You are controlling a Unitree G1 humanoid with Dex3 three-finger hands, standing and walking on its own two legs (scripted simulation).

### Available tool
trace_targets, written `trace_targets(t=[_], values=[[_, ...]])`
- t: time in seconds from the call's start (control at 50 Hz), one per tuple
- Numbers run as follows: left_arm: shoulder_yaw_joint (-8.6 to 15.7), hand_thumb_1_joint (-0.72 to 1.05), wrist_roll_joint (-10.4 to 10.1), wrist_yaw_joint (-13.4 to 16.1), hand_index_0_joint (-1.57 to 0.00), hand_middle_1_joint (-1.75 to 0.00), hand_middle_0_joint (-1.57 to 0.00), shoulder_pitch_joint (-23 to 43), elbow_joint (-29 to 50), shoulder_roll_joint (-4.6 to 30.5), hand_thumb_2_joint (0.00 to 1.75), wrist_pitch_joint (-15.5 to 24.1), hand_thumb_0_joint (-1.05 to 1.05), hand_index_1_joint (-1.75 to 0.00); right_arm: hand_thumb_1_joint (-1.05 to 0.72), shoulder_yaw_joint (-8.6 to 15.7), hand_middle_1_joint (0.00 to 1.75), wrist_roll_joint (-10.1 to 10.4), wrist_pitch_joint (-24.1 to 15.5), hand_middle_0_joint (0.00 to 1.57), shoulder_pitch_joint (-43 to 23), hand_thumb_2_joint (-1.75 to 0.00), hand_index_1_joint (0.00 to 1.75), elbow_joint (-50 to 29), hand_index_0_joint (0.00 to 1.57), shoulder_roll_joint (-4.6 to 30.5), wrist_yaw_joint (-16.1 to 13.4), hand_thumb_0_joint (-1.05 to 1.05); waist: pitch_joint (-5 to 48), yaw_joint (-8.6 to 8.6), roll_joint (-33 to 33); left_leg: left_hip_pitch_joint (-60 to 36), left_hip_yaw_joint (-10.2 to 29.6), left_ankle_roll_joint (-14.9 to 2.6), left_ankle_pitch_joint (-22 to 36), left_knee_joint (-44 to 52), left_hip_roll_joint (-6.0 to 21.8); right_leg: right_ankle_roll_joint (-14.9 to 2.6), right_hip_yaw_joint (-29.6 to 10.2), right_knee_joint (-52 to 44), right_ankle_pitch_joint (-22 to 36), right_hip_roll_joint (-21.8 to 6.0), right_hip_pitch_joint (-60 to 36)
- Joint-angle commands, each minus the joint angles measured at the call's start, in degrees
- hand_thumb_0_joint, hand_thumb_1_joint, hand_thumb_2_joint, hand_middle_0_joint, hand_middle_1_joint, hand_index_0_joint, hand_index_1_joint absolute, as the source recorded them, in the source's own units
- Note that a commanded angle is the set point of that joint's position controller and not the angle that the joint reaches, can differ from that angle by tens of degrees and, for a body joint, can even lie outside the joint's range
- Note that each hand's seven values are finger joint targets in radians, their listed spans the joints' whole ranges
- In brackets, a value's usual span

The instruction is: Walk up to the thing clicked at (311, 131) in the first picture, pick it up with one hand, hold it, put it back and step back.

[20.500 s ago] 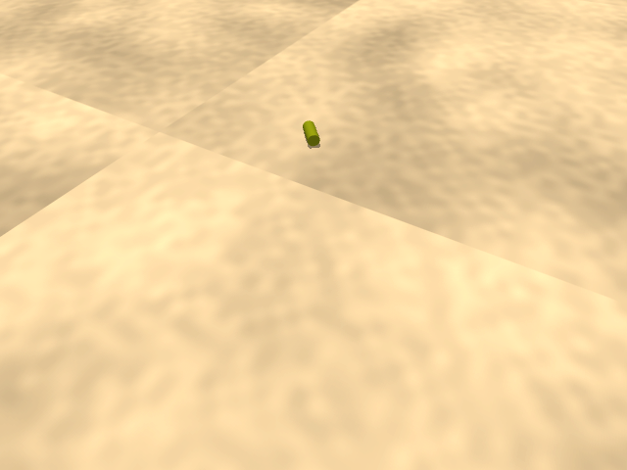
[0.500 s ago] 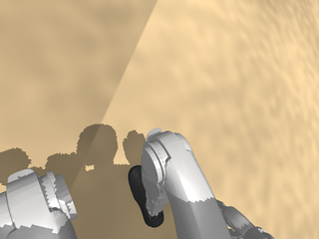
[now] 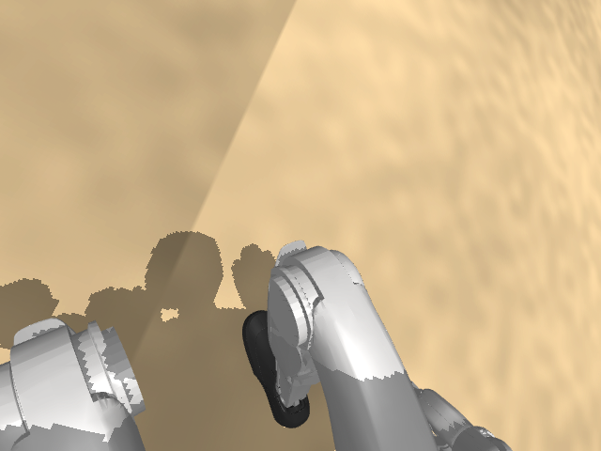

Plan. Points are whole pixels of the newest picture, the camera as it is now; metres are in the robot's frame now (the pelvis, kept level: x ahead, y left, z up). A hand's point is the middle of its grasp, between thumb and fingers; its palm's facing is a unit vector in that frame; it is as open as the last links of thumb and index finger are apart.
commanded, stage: close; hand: left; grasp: from above
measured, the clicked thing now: out of the picture +0.44 +0.41 -0.27
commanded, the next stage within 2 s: settle in 1.46 s
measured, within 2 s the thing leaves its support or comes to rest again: leaves its support in 1.84 s
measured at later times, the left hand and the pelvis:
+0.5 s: hand out of the picture +0.43 +0.40 -0.23, palm faces -0.48 -0.16 -0.87, open 11.2 cm; pelvis +0.00 +0.00 +0.00, yaw +0 degrees
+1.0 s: hand out of the picture +0.42 +0.40 -0.23, palm faces -0.45 -0.15 -0.88, open 9.9 cm; pelvis +0.00 +0.00 +0.00, yaw +0 degrees
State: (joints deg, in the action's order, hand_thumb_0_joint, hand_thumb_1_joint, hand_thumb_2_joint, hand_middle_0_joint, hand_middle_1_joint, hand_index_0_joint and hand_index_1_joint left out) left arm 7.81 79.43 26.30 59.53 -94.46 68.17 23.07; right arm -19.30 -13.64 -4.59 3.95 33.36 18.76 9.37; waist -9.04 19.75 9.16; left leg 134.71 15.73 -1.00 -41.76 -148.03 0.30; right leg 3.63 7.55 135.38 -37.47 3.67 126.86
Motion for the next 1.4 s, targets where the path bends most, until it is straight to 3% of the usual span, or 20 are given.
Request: trace_targets(t=[0.0,0.04,0.1,0.2,0.28,0.3,0.38,0.44,0.5,0.6,0.66,0.74,0.78,0.84,0.88,0.94,1.0,1.14,1.18,1.38], values=[[1.86,-0.18,-0.85,3.11,-0.33,-0.88,-0.32,12.02,7.03,16.14,0.84,0.39,0.0,-0.87,-0.9,6.62,0.3,-0.12,0.66,0.2,9.09,-0.9,0.3,0.46,0.2,19.36,-1.25,0.0,36.47,1.72,-34.67,-32.16,-5.16,1.08,17.28,17.29,2.29,-4.42,7.74,-8.37,14.25,1.41,-15.24],[0.97,-0.19,-0.77,3.23,-0.32,-0.9,-0.31,9.92,3.92,13.7,0.84,0.02,0.0,-0.89,-0.9,6.01,0.3,-0.12,0.43,0.2,8.9,-0.9,0.3,0.57,0.2,18.53,-1.04,0.0,33.4,2.39,-33.39,-31.45,-4.69,1.14,16.59,17.57,2.42,-4.35,8.25,-8.43,13.48,1.58,-13.81],[1.71,-0.17,-0.86,3.86,-0.32,-0.88,-0.29,13.56,7.61,16.27,0.71,0.15,0.0,-0.84,-0.89,6.58,0.3,0.17,0.35,0.2,8.36,-0.9,0.3,0.38,0.2,19.47,-1.44,0.0,35.57,1.86,-34.16,-31.01,-4.52,1.11,14.94,17.77,2.29,-4.62,8.03,-8.32,12.8,1.35,-13.81],[2.16,-0.13,-0.99,4.26,-0.35,-0.85,-0.32,13.81,7.38,15.85,0.69,-0.66,0.0,-0.82,-0.89,6.74,0.3,-0.07,0.06,0.2,8.94,-0.9,0.3,0.71,0.2,19.38,-1.37,0.0,35.99,1.99,-34.57,-31.62,-4.52,1.3,15.2,18.05,2.34,-4.52,8.2,-7.92,13.12,1.34,-13.9],[-0.05,-0.08,-0.86,3.05,-0.39,-0.84,-0.35,13.87,6.54,13.68,0.63,-1.78,0.0,-0.8,-0.9,7.21,0.3,0.34,-0.32,0.2,8.77,-0.9,0.3,0.81,0.2,19.28,-1.31,0.0,34.06,2.53,-34.76,-30.05,-5.19,1.12,14.59,17.52,2.27,-4.53,7.48,-8.19,13.0,1.35,-13.24],[1.04,-0.07,-1.28,2.94,-0.4,-0.83,-0.36,13.43,6.01,14.87,0.64,-2.02,0.0,-0.79,-0.89,6.96,0.3,0.21,-0.25,0.2,9.13,-0.9,0.3,1.02,0.2,19.39,-1.33,0.0,34.82,2.43,-33.8,-30.14,-5.09,1.04,15.1,17.47,2.22,-4.37,7.7,-8.66,13.36,1.35,-14.18],[0.43,-0.03,-1.93,1.38,-0.43,-0.81,-0.39,12.8,6.18,14.52,0.6,-1.74,0.0,-0.77,-0.89,7.16,0.3,0.55,-0.14,0.2,9.14,-0.9,0.3,0.66,0.2,20.03,-1.46,0.0,33.69,2.58,-33.42,-30.27,-4.53,1.24,14.47,18.23,2.15,-4.55,7.72,-8.72,12.34,1.09,-13.37],[1.93,-0.02,-2.47,0.87,-0.44,-0.78,-0.4,14.18,10.08,16.87,0.59,-0.9,0.0,-0.74,-0.89,6.94,0.3,0.46,0.21,0.2,9.15,-0.9,0.3,0.45,0.2,20.07,-1.42,0.0,37.83,1.65,-35.08,-33.16,-4.52,1.35,17.34,17.66,2.29,-4.61,7.67,-8.51,13.97,1.08,-15.29],[1.0,0.03,-2.21,0.6,-0.48,-0.77,-0.43,11.41,7.0,14.45,0.56,-0.31,0.0,-0.72,-0.89,6.59,0.3,0.22,0.63,0.2,9.3,-0.9,0.3,0.06,0.2,19.36,-1.34,0.0,34.99,2.19,-33.54,-31.61,-4.44,1.39,16.65,17.53,2.27,-4.68,7.94,-8.49,13.11,1.16,-14.33],[2.99,0.07,-1.8,1.51,-0.51,-0.73,-0.47,13.44,10.83,17.62,0.56,1.1,0.0,-0.69,-0.89,6.99,0.3,-0.16,1.26,0.2,8.92,-0.9,0.3,0.27,0.2,20.31,-1.66,0.0,37.09,1.16,-34.35,-32.34,-4.86,1.2,17.69,17.07,2.25,-4.65,7.99,-8.79,14.06,1.19,-15.35],[1.7,0.1,-1.41,1.81,-0.53,-0.71,-0.48,11.63,7.86,14.86,0.52,0.89,0.0,-0.67,-0.89,6.92,0.3,-0.25,1.03,0.2,8.97,-0.9,0.3,0.4,0.2,19.63,-1.3,0.0,34.64,2.14,-33.35,-31.88,-4.61,1.19,16.98,17.06,2.37,-4.56,8.14,-8.66,13.3,1.29,-13.79],[1.93,0.14,-0.78,2.85,-0.57,-0.7,-0.53,15.57,11.98,16.77,0.54,1.22,0.0,-0.66,-0.89,6.96,0.3,-0.66,1.01,0.2,10.01,-0.9,0.3,1.12,0.2,19.61,-1.34,0.0,38.08,1.6,-36.67,-34.41,-4.75,1.35,18.44,17.66,2.37,-4.56,8.04,-8.46,14.75,1.18,-14.98],[0.98,0.17,-1.24,2.97,-0.58,-0.7,-0.54,10.22,4.35,13.42,0.54,0.19,0.0,-0.66,-0.89,7.08,0.3,-0.44,0.84,0.2,9.31,-0.9,0.3,1.1,0.2,19.57,-1.2,0.0,33.38,2.37,-32.63,-30.89,-4.49,1.15,16.88,17.37,2.37,-4.44,8.58,-8.29,13.44,1.36,-12.9],[1.13,0.21,-0.23,3.23,-0.61,-0.71,-0.57,12.51,6.58,15.51,0.52,0.18,0.0,-0.66,-0.89,6.77,0.3,-0.34,0.56,0.2,9.17,-0.9,0.3,0.96,0.2,19.21,-1.27,0.0,34.75,1.85,-34.8,-31.51,-4.92,1.11,15.92,17.8,2.31,-4.55,7.7,-8.56,13.14,1.24,-14.14],[1.86,0.22,-0.9,3.53,-0.63,-0.68,-0.59,14.24,8.84,16.6,0.54,-0.09,0.0,-0.64,-0.89,7.07,0.3,-0.22,0.5,0.2,9.18,-0.9,0.3,0.94,0.2,19.47,-1.34,0.0,36.68,1.41,-34.54,-31.24,-5.09,1.01,15.28,17.69,2.32,-4.56,7.65,-8.68,13.1,1.28,-15.04],[1.43,0.26,-1.39,3.23,-0.66,-0.68,-0.62,12.34,5.9,14.64,0.54,-0.84,0.0,-0.64,-0.89,6.92,0.3,-0.08,0.1,0.2,9.42,-0.9,0.3,1.0,0.2,19.36,-1.23,0.0,34.01,2.33,-32.3,-29.18,-5.12,0.9,13.98,17.31,2.1,-4.46,7.87,-8.84,12.22,1.3,-14.12],[1.79,0.31,-1.22,2.91,-0.7,-0.67,-0.66,14.32,8.21,16.15,0.51,-0.83,0.0,-0.62,-0.89,7.29,0.3,-0.04,-0.19,0.2,9.35,-0.9,0.3,0.82,0.2,19.57,-1.4,0.0,36.1,1.6,-34.39,-30.5,-5.08,1.12,14.33,17.91,2.11,-4.56,7.63,-8.66,12.7,1.13,-14.59],[1.59,0.36,-1.78,2.04,-0.74,-0.62,-0.7,12.79,8.63,15.29,0.49,-1.12,0.0,-0.58,-0.89,7.35,0.3,0.09,-0.07,0.2,9.86,-0.9,0.3,0.84,0.2,19.57,-1.17,0.0,36.82,1.23,-34.32,-32.47,-4.94,1.24,17.55,17.57,2.17,-4.53,7.65,-8.22,14.35,1.06,-14.81],[1.08,0.41,-2.32,1.6,-0.78,-0.63,-0.74,9.82,4.58,13.59,0.51,-1.17,0.0,-0.59,-0.89,7.27,0.3,-0.05,-0.04,0.2,9.06,-0.9,0.3,0.9,0.2,19.94,-1.17,0.0,33.36,2.09,-31.82,-29.5,-4.9,1.14,15.47,17.17,2.07,-4.51,7.94,-8.64,12.75,1.15,-13.33],[2.0,0.54,-1.83,1.54,-0.88,-0.62,-0.85,11.99,7.29,15.87,0.53,-0.3,0.0,-0.58,-0.89,6.85,0.3,-0.54,0.51,0.2,9.42,-0.9,0.3,0.47,0.2,19.82,-1.29,0.0,35.63,1.62,-33.64,-31.3,-4.58,1.19,14.96,18.11,2.1,-4.48,7.83,-8.47,12.5,0.99,-14.38]])
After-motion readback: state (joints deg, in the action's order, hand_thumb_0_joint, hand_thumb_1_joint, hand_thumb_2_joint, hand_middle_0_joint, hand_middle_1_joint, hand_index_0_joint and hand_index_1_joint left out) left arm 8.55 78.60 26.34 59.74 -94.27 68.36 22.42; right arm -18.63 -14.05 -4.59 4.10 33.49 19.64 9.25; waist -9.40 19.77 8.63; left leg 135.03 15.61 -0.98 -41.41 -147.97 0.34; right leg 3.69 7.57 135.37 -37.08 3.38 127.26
